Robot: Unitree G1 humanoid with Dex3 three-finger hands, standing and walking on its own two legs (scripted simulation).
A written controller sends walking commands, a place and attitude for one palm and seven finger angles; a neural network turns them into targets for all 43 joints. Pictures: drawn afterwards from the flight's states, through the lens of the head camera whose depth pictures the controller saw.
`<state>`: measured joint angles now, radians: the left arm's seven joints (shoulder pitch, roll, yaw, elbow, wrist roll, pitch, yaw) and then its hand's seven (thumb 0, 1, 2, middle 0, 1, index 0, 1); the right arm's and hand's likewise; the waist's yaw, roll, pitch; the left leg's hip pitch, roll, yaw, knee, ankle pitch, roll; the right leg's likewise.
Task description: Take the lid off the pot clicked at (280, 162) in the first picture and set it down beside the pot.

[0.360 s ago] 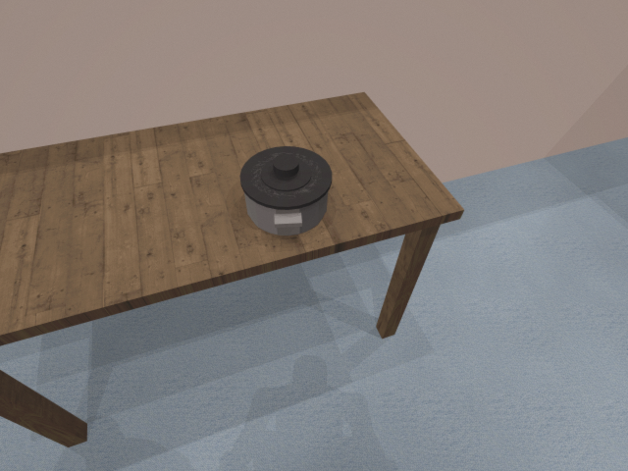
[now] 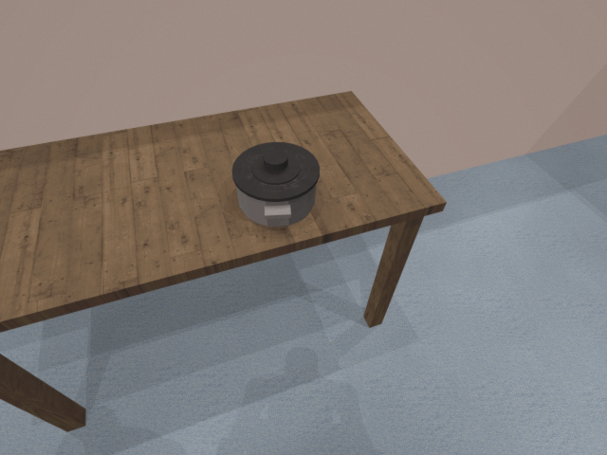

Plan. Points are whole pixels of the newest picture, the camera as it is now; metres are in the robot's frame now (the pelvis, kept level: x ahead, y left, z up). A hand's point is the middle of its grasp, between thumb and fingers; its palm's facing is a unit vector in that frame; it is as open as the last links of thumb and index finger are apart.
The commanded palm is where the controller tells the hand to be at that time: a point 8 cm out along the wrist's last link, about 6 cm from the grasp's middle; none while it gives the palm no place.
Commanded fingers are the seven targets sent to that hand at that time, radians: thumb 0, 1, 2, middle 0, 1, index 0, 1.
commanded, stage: look at it before walking up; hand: left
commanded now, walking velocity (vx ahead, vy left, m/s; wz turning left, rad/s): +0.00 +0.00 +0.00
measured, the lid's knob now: (275, 160) +0.66 +0.10 -0.01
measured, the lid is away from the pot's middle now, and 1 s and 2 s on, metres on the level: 0.00 0.00 0.00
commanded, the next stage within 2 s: walk to a spot facing it in 0.28 s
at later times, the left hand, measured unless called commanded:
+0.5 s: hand out of the picture -0.01 +0.16 -0.18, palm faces +0.02 -0.98 -0.19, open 7.4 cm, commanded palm none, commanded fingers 0.00 0.90 0.90 -0.20 -0.30 -0.20 -0.30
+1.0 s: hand out of the picture +0.10 +0.18 -0.17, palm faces -0.20 -0.95 -0.25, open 7.4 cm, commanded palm none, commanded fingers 0.00 0.90 0.90 -0.20 -0.30 -0.20 -0.30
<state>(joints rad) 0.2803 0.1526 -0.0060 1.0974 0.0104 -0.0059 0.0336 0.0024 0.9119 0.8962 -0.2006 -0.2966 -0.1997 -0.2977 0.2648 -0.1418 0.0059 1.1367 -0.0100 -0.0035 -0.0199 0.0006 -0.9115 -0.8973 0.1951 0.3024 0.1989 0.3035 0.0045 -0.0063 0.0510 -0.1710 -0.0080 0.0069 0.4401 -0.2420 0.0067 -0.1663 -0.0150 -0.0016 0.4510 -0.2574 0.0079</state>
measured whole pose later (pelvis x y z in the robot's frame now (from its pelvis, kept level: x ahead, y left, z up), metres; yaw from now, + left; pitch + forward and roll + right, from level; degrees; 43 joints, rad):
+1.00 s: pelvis -0.02 -0.01 -0.01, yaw -17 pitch +1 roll +1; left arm 0.22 0.24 0.08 0.89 0.02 0.06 0.00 0.00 0.91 0.90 -0.20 -0.30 -0.20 -0.30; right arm 0.14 -0.22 -0.04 0.85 -0.02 0.00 -0.03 0.00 -0.91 -0.90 0.20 0.30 0.20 0.30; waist 0.02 -0.05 0.07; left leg -0.26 0.01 0.03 0.53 -0.26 -0.01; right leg -0.41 0.11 0.18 0.75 -0.37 -0.01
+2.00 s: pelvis -0.05 -0.04 -0.01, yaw -54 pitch +0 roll +0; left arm 0.17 0.27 0.07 0.82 0.01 0.05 -0.05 0.01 0.91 0.90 -0.20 -0.30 -0.20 -0.30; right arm 0.25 -0.22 -0.03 0.85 -0.03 0.01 0.00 0.00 -0.90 -0.90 0.20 0.30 0.20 0.30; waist 0.00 0.02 0.08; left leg -0.26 0.14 0.15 0.60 -0.33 -0.05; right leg -0.31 -0.02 -0.03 0.59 -0.29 0.01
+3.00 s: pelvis -0.03 -0.29 -0.02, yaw -88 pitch +0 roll -1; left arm 0.09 0.22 0.06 0.87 0.01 -0.03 -0.01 0.00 0.91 0.90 -0.20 -0.30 -0.20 -0.30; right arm 0.33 -0.18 -0.04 0.98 -0.02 0.00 -0.01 0.01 -0.91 -0.90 0.20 0.30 0.20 0.30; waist -0.06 -0.02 0.15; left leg -0.47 0.18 0.06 1.26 -0.43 -0.07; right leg -0.39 0.04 -0.10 0.62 -0.23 -0.08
